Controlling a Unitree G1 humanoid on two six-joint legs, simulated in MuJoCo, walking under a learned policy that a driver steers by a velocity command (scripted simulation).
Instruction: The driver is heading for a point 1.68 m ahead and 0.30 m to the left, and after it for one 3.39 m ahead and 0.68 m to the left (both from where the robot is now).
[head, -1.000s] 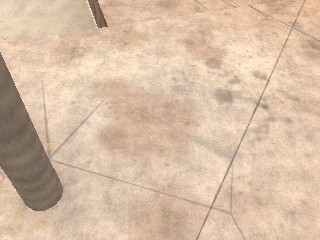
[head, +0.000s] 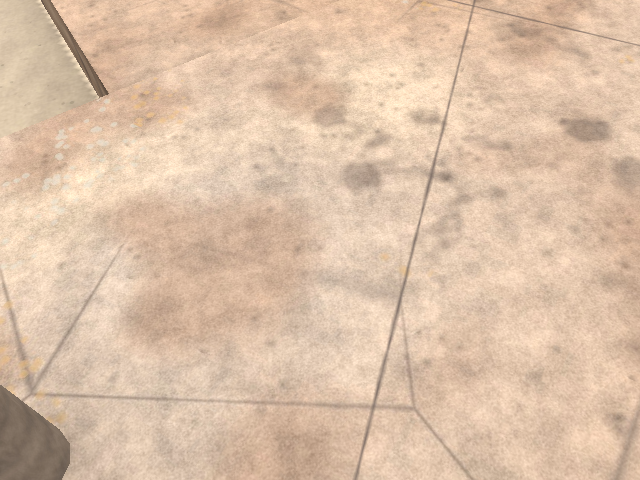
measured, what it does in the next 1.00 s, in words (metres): walks ahead, turning left: left foot, then right foot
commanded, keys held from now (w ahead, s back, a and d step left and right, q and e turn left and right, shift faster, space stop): w+e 0.04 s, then w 0.02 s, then w+q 0.90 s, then w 0.04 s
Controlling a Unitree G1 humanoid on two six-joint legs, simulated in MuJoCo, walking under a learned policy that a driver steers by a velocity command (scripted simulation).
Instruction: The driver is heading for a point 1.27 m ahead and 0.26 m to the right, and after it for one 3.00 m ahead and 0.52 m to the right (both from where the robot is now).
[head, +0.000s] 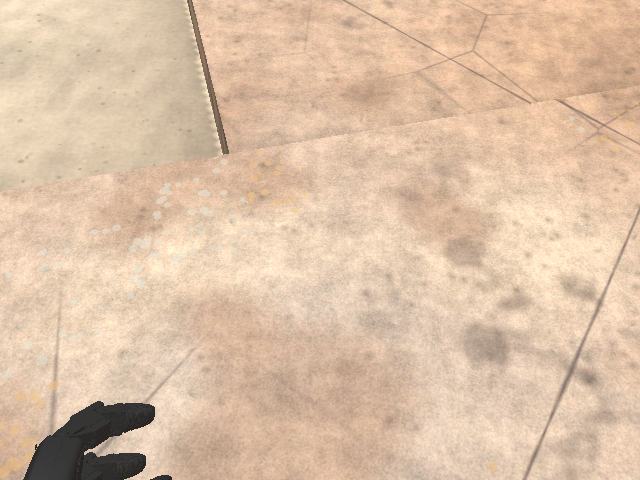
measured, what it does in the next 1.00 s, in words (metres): walks ahead, turning right: left foot, then right foot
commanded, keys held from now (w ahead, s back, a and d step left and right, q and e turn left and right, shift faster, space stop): w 0.02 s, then w+e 0.98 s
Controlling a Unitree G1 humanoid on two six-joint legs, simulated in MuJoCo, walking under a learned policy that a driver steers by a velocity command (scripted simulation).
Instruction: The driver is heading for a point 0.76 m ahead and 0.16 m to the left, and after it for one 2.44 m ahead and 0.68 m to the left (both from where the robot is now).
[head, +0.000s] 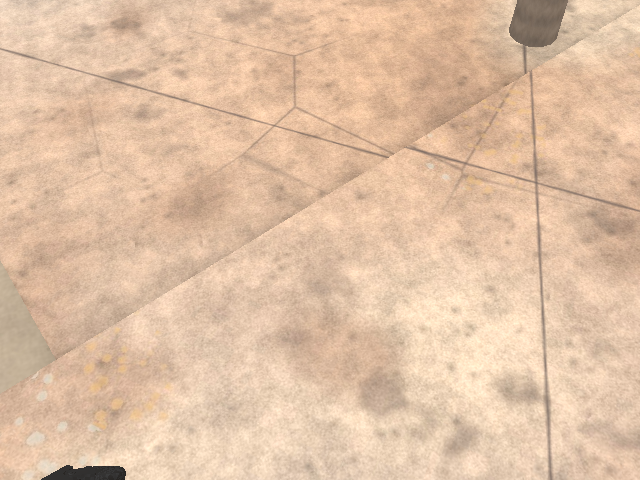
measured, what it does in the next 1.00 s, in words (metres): walks ahead, turning left: left foot, then right foot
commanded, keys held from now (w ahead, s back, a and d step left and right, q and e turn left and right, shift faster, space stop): w+q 0.92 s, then q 0.08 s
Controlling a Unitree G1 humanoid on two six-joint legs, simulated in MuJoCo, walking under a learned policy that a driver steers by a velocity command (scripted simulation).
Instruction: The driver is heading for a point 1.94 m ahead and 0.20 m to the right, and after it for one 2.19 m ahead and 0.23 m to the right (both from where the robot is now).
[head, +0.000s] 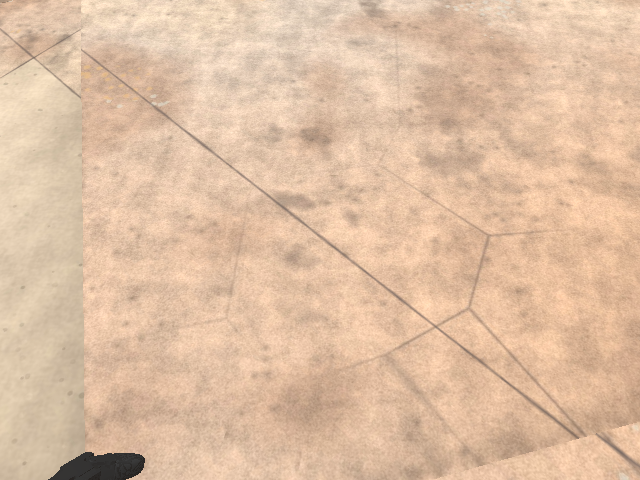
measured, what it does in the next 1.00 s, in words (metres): walks ahead: left foot, then right foot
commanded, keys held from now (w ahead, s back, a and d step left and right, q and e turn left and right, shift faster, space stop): q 0.10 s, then no key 0.10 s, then e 0.80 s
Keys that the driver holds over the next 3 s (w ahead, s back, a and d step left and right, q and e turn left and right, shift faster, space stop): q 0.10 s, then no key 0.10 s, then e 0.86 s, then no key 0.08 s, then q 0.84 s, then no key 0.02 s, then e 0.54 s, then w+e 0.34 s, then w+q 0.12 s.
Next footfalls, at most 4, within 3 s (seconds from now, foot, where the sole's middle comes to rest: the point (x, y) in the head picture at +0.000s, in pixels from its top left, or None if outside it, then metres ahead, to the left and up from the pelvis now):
0.36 left None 0.19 0.14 -0.76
0.62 right None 0.15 -0.10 -0.76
1.02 left None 0.19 0.13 -0.76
1.34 right None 0.08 -0.10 -0.76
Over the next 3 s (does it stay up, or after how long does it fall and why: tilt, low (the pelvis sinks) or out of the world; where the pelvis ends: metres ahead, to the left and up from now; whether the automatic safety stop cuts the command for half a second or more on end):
stays up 0.19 -0.04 0.03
